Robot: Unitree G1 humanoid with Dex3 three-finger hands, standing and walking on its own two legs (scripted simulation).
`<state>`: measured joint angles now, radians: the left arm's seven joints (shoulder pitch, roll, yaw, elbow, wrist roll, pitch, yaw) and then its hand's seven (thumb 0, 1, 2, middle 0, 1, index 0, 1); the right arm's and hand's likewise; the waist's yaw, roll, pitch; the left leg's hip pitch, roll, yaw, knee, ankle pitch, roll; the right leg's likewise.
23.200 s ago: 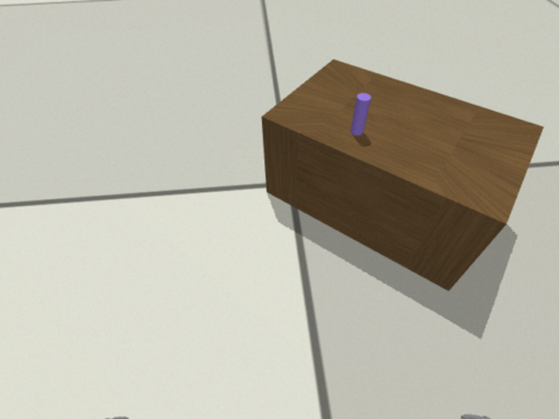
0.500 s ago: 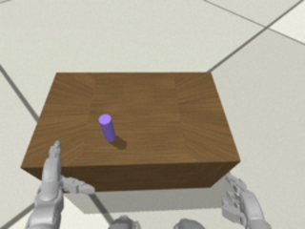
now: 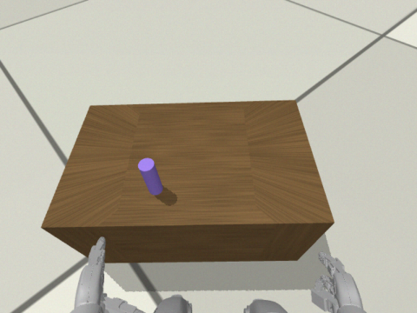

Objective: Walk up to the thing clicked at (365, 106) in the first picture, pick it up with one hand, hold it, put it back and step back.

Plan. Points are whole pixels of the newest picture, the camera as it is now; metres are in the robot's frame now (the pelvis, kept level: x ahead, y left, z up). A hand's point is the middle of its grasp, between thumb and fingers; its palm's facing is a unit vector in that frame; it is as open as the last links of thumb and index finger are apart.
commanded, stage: home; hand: left
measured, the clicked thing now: (151, 177) +0.51 +0.20 -0.21
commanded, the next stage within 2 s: stand in 1.74 s
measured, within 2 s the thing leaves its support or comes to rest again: neither
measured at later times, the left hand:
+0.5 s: hand out of the picture +0.11 +0.25 -0.09, palm faces -0.05 -0.90 -0.44, open 17.5 cm
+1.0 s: hand out of the picture +0.05 +0.25 -0.10, palm faces -0.02 -0.92 -0.38, open 17.5 cm
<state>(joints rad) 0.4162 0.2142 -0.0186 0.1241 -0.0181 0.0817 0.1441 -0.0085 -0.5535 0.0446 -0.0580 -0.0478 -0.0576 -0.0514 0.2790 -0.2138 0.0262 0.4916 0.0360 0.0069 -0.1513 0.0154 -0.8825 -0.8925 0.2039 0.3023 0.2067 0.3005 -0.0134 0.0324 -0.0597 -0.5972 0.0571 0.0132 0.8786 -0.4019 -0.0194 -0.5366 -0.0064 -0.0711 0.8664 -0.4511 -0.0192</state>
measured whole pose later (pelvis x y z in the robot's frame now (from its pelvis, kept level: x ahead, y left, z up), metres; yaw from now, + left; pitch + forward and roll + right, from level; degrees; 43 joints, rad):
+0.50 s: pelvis +0.02 +0.00 +0.03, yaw +0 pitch +0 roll +1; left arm 0.29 0.33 -0.01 0.78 0.05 0.00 0.04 0.00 -0.55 0.04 -0.06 -0.05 -0.06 -0.05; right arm 0.21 -0.33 -0.02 0.86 -0.04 0.01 -0.02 0.01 -0.90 -0.90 0.20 0.30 0.21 0.30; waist 0.00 0.05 -0.01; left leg -0.30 0.03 0.04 0.64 -0.34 -0.02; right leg -0.26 -0.02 -0.05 0.66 -0.40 -0.02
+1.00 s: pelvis +0.00 +0.00 +0.05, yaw +0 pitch -4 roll +0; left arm 0.18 0.31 -0.02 1.10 0.03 0.01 0.02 0.00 -0.55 0.04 -0.06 -0.05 -0.06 -0.05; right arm 0.16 -0.34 0.01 1.10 -0.02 0.01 -0.02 0.01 -0.90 -0.90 0.21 0.30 0.21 0.30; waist 0.00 0.05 0.02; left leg -0.14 0.03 0.03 0.37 -0.17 -0.01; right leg -0.09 -0.02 -0.07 0.38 -0.22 -0.01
